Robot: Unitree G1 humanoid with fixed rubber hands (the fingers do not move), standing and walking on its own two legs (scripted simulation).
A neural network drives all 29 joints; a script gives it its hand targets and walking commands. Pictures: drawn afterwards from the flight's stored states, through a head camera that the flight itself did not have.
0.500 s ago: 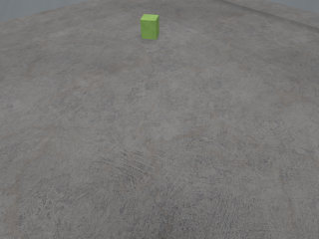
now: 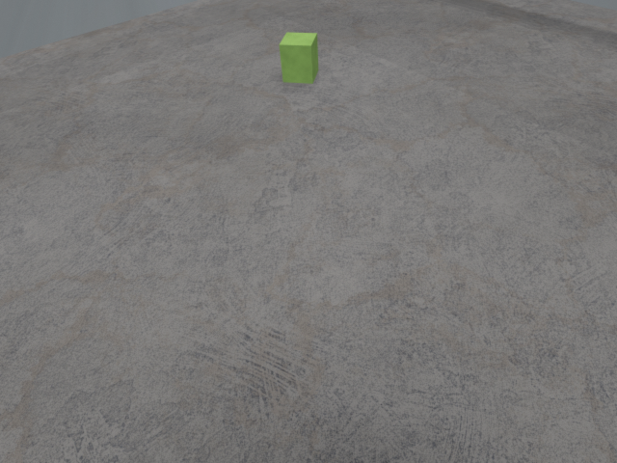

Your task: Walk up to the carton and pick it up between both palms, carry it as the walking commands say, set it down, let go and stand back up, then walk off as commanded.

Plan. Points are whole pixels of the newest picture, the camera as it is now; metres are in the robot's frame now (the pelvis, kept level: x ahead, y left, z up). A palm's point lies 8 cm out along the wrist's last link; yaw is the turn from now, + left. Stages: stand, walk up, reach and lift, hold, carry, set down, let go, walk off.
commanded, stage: walk up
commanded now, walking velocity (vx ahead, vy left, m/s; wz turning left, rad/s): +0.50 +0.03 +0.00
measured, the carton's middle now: (299, 58) +2.60 +0.07 -0.63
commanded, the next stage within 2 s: none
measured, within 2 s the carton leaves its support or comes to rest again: neither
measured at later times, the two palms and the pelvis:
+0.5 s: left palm (151, 393) +0.26 +0.28 -0.13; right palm (459, 392) +0.25 -0.19 -0.12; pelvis +0.23 +0.03 +0.02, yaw -1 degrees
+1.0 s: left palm (189, 306) +0.42 +0.25 -0.12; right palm (422, 225) +0.58 -0.21 -0.12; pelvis +0.46 +0.02 +0.02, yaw +0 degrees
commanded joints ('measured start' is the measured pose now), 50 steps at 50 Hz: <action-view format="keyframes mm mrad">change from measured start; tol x16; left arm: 1 242 223 46 30 1 -9 28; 28 -95 94 23 -70 -16 40 -35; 34 432 340 99 65 0 5 23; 39 175 186 60 4 -5 -6 40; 50 127 205 66 29 -1 0 15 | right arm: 1 -226 -97 -17 -172 6 -55 7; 10 -211 -68 -8 -162 18 -26 18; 15 191 -282 -67 -46 0 -45 -21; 20 -75 -134 -28 -123 -5 -68 -23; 50 -200 -51 -13 -166 20 -15 29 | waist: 1 98 -192 13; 11 -25 -161 23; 15 -192 362 -126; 18 -65 107 16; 30 -9 125 51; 32 78 -32 -22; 34 190 -520 -276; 38 87 -168 -71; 50 3 -255 33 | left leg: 1 -472 88 -39 217 121 -7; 12 147 -13 126 -447 261 -18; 13 296 4 79 -468 220 19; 15 502 362 -500 -769 -15 191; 23 179 283 -110 -769 456 130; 30 79 165 22 -722 247 101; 32 -3 106 54 -445 308 59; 34 -353 -51 72 167 -134 3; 37 -485 72 -44 318 70 -7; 50 -10 37 105 -378 278 -49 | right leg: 1 340 -364 546 -479 -130 -192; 11 81 -182 153 -360 71 -93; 13 -68 -100 88 -52 78 -50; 15 -404 41 60 539 -286 0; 17 -450 -59 161 627 -128 -9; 26 -197 -64 87 135 80 59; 32 253 -5 22 -138 109 1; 34 628 -435 708 -401 -156 -151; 40 214 -331 369 -410 166 -140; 50 37 -190 132 -442 -97 -90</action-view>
